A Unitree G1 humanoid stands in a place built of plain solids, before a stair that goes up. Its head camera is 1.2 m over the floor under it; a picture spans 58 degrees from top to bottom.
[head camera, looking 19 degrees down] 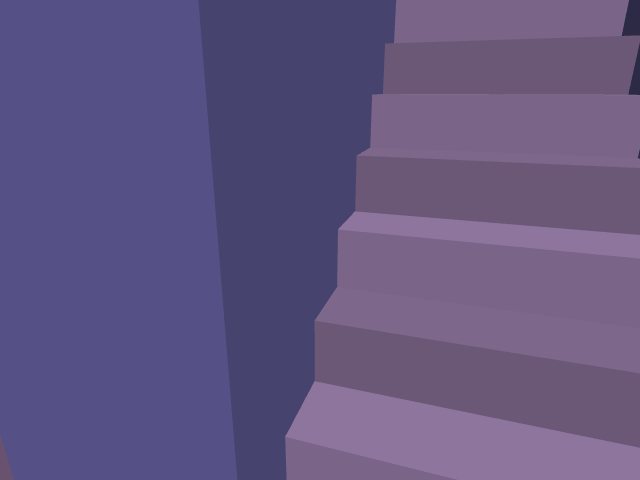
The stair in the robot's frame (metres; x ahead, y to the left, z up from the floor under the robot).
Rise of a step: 0.20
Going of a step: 0.23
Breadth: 0.92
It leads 18 degrees to the right of straight ahead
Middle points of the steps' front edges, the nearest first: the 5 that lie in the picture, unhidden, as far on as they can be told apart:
0.93 -0.42 0.59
1.15 -0.49 0.79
1.37 -0.56 0.99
1.59 -0.63 1.19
1.81 -0.70 1.39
